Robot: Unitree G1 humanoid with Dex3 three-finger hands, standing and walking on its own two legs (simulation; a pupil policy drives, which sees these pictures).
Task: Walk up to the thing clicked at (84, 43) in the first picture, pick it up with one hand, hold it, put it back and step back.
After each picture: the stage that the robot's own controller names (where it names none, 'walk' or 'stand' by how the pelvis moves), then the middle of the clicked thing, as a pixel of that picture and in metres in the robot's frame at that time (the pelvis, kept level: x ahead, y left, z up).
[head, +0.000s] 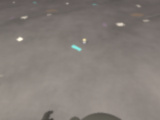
stand; (84, 41) +1.85 +0.19 -0.72
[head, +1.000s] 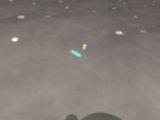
walk; (84, 47) +1.73 +0.12 -0.70
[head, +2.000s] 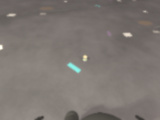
walk; (84, 58) +1.16 +0.07 -0.71
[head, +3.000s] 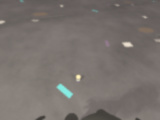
walk; (78, 78) +0.72 +0.14 -0.71
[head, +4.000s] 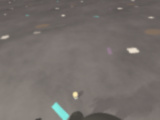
walk; (75, 95) +0.48 +0.23 -0.69
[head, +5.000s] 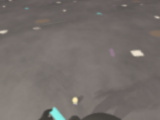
stand; (75, 101) +0.37 +0.19 -0.71
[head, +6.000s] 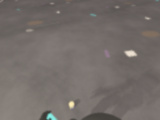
stand; (71, 105) +0.33 +0.22 -0.72
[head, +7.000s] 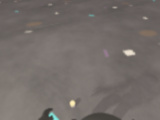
stand; (72, 104) +0.35 +0.21 -0.73
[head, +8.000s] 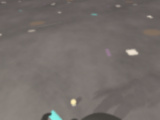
stand; (73, 103) +0.36 +0.21 -0.73
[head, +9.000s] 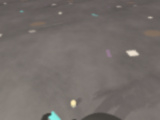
stand; (73, 104) +0.35 +0.21 -0.73
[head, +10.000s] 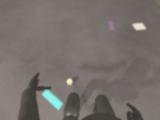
go down; (69, 82) +0.39 +0.20 -0.57
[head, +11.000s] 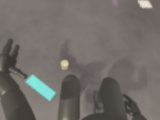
go down; (64, 65) +0.44 +0.22 -0.31
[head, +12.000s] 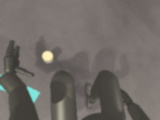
close in; (48, 57) +0.42 +0.25 -0.25
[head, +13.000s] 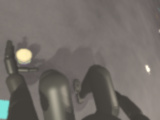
close; (24, 57) +0.42 +0.28 -0.22
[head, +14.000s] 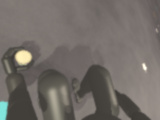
lift; (23, 59) +0.40 +0.27 -0.22
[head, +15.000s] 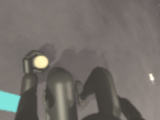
lift; (40, 62) +0.37 +0.24 -0.19
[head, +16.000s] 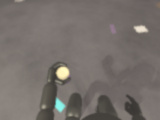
lift; (64, 75) +0.32 +0.18 +0.01
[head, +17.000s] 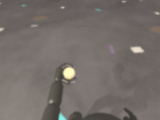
hold; (70, 76) +0.33 +0.15 +0.04
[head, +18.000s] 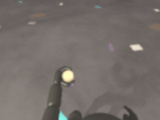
hold; (69, 79) +0.32 +0.16 +0.01
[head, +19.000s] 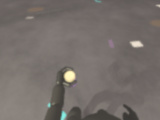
crouch; (70, 79) +0.32 +0.15 -0.02
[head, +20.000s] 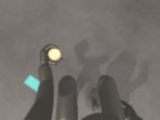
crouch; (56, 57) +0.44 +0.22 -0.09
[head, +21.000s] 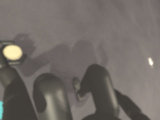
lower; (15, 54) +0.43 +0.29 -0.22
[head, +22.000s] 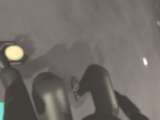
lower; (15, 55) +0.43 +0.29 -0.23
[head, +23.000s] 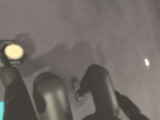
lower; (15, 54) +0.43 +0.29 -0.22
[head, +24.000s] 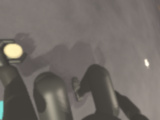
lower; (15, 53) +0.43 +0.30 -0.22
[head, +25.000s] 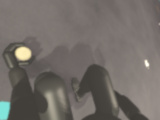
loosen; (24, 56) +0.43 +0.26 -0.22
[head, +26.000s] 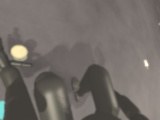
withdraw; (20, 54) +0.43 +0.28 -0.23
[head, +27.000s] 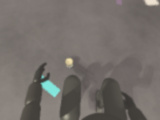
walk; (69, 63) +0.47 +0.21 -0.35
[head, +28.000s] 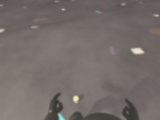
stand; (76, 99) +0.39 +0.17 -0.66
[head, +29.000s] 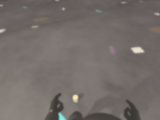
stand; (75, 98) +0.40 +0.18 -0.67
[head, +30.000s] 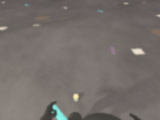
stand; (76, 97) +0.40 +0.18 -0.69
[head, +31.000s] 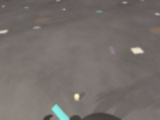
walk; (77, 97) +0.41 +0.18 -0.72
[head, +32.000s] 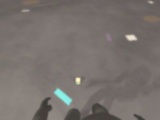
walk; (77, 81) +0.54 +0.12 -0.71
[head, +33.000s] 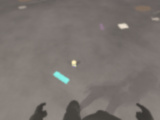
walk; (74, 64) +0.80 +0.27 -0.69
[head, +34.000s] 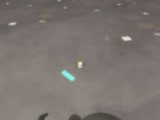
stand; (80, 65) +1.03 +0.21 -0.71
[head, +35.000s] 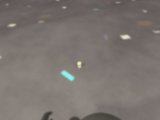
stand; (79, 65) +1.04 +0.22 -0.72
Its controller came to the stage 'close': yes
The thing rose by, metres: 0.72
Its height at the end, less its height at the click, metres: +0.00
